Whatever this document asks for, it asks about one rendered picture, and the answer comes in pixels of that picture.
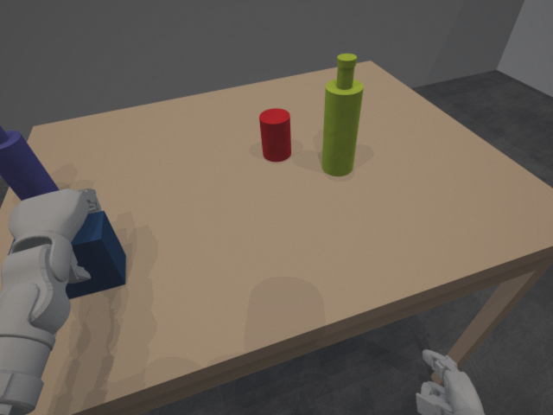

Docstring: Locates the sponge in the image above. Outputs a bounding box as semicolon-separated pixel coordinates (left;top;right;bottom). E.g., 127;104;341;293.
8;211;126;299

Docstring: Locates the left robot forearm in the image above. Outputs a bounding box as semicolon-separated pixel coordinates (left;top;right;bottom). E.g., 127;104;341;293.
0;231;73;415

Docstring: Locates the right robot hand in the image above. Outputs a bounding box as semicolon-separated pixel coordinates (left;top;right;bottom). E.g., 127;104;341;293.
416;349;485;415

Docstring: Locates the left robot hand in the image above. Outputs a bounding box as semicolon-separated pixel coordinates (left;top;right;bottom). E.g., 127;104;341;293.
9;188;102;284

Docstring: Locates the table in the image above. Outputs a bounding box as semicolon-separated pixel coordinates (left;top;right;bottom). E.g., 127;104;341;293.
0;61;553;415

